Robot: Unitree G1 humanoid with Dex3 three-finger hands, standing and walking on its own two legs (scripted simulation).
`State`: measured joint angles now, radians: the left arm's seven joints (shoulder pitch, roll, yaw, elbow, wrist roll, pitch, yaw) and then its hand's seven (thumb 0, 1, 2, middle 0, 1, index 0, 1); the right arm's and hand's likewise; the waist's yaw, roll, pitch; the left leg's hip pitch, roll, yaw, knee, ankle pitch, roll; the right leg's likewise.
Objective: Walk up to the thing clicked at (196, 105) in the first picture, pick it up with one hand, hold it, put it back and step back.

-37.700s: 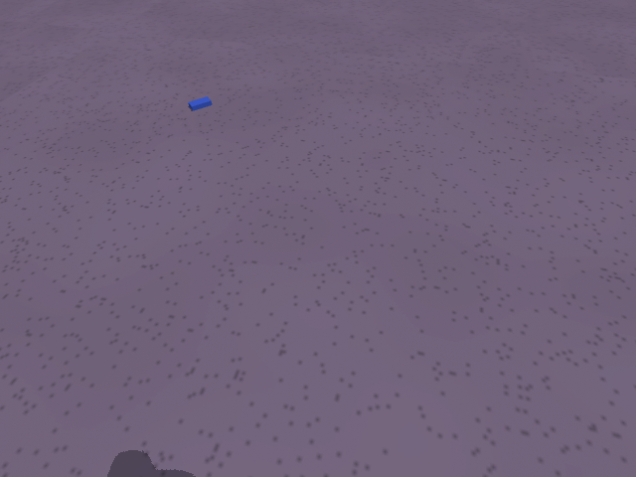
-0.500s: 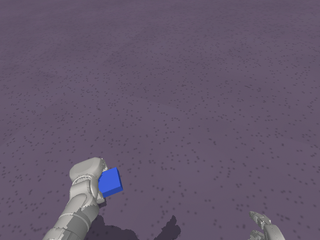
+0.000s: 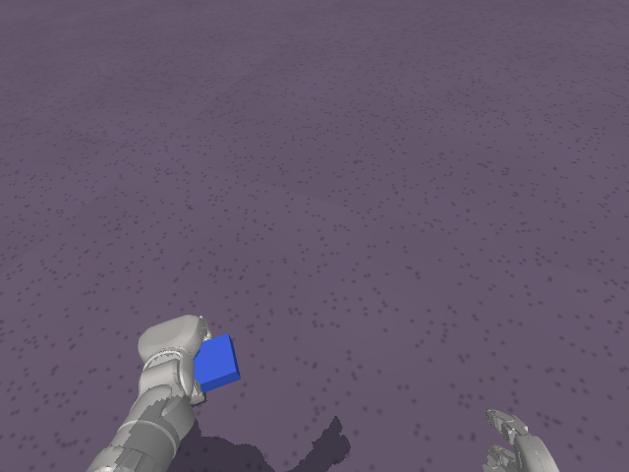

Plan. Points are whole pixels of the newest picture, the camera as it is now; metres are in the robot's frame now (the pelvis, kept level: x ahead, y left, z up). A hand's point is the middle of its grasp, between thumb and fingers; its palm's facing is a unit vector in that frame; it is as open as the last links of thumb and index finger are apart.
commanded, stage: crouch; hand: left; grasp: from above
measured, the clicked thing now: (193, 370) +0.31 +0.22 -0.09
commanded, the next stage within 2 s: lower in 1.70 s
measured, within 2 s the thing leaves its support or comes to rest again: neither
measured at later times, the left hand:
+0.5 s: hand (219, 387) +0.36 +0.24 -0.29, palm faces -0.37 -0.11 -0.92, open 9.4 cm
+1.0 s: hand (235, 414) +0.37 +0.25 -0.50, palm faces -0.41 -0.14 -0.90, open 9.4 cm
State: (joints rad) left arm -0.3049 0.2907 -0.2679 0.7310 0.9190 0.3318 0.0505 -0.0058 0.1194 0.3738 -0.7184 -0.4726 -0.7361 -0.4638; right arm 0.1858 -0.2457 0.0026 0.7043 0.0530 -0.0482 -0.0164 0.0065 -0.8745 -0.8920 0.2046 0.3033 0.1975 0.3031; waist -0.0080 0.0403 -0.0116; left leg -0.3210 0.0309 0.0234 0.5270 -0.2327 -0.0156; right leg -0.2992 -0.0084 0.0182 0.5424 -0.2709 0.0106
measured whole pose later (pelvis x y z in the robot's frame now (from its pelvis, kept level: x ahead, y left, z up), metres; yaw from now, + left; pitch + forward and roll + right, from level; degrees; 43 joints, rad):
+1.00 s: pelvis -0.06 +0.01 -0.33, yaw -4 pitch +37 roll -5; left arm -0.83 0.49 0.08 1.35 1.06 0.06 0.46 0.00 0.15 0.27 -0.77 -0.36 -0.80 -0.33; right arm 0.12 -0.23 -0.01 0.79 -0.11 -0.12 0.09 0.00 -0.88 -0.89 0.21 0.30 0.20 0.30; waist -0.16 0.02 -0.16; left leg -2.05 0.05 -0.09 2.05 -0.66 -0.01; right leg -1.97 0.03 -0.03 2.01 -0.70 0.03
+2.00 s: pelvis -0.07 +0.00 -0.45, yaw -8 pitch +32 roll -7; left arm -0.96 0.69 0.17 1.59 1.11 -0.03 0.49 0.00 0.13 0.29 -0.80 -0.34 -0.83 -0.32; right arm 0.11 -0.27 0.08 0.80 -0.17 -0.15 0.18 0.00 -0.90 -0.89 0.20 0.30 0.20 0.30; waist -0.22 -0.04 -0.01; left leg -2.34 0.05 -0.17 2.44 -0.68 -0.03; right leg -2.25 0.07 -0.08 2.38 -0.70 0.03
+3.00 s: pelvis -0.07 +0.01 -0.47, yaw -13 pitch +28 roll -12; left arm -1.02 0.88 0.21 1.77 1.12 -0.08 0.68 0.00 0.15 0.29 -0.77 -0.37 -0.80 -0.34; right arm 0.07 -0.31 0.24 0.76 -0.25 -0.28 0.29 0.00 -0.89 -0.89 0.20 0.30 0.20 0.30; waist -0.32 -0.13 0.14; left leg -2.35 0.05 -0.26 2.55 -0.72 -0.02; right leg -2.23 0.10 -0.15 2.41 -0.71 0.06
